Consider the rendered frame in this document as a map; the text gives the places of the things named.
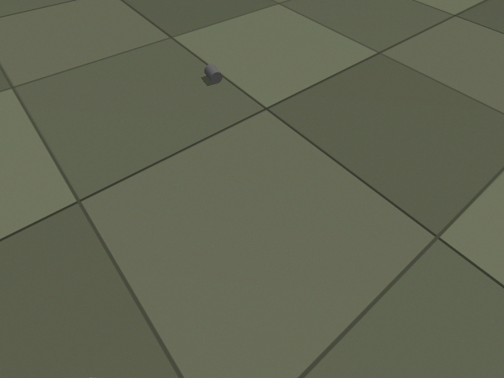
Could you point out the can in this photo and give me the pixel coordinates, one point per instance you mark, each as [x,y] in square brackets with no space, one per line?
[213,73]

